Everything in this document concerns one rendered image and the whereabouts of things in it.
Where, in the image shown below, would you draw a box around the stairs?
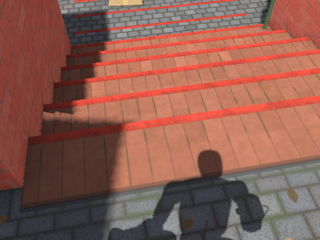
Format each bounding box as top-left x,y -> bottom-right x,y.
41,24 -> 320,135

